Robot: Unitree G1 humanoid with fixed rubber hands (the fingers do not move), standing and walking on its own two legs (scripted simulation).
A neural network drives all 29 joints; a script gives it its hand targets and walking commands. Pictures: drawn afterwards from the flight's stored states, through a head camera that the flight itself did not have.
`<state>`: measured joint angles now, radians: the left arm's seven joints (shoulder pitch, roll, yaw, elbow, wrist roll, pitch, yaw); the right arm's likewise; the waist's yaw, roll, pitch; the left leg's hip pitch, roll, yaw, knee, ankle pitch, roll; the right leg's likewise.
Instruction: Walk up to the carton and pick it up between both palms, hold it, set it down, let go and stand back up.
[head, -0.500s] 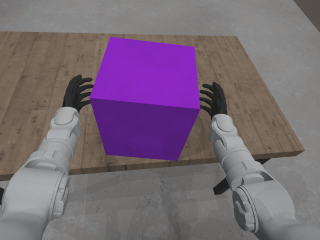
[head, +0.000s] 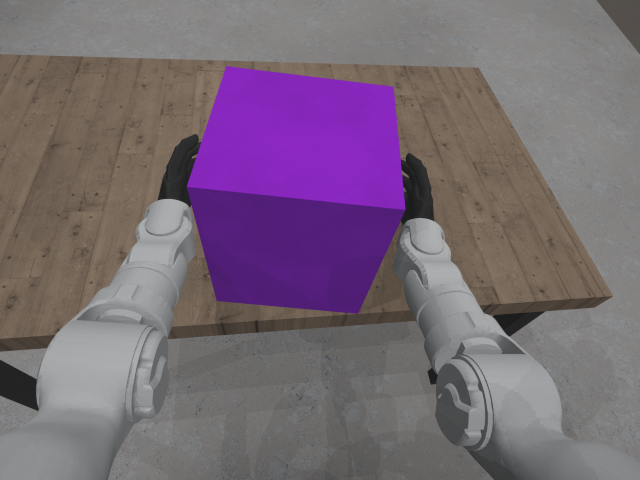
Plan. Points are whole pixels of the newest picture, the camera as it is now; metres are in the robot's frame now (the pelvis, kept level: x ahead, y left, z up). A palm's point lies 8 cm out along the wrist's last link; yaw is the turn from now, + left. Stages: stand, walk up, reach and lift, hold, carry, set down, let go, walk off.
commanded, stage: reach and lift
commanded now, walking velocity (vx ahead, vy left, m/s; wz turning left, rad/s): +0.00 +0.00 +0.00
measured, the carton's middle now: (298, 201) +0.48 +0.02 +0.04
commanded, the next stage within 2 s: none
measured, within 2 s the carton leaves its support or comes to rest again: leaves its support in 1.76 s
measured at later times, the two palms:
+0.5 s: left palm (177, 205) +0.45 +0.17 +0.06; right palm (415, 228) +0.42 -0.13 +0.07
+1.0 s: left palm (178, 206) +0.45 +0.17 +0.06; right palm (414, 228) +0.42 -0.13 +0.07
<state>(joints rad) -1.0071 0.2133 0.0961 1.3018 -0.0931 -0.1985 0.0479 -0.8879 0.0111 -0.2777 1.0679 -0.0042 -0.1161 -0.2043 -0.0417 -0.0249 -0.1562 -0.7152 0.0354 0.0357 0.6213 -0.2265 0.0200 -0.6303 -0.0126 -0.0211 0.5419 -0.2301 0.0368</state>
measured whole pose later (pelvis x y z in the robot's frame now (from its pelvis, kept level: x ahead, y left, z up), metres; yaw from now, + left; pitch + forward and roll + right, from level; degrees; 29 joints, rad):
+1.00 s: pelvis +0.04 -0.02 +0.03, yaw +2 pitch +8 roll -1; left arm -0.80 0.07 0.46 1.09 0.33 -0.22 -0.06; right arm -0.65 0.23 -0.63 0.90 -0.43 -0.30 -0.17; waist 0.00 -0.07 -0.01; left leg -0.31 0.02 0.03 0.35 -0.18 0.00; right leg -0.21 -0.02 -0.04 0.26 -0.18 0.02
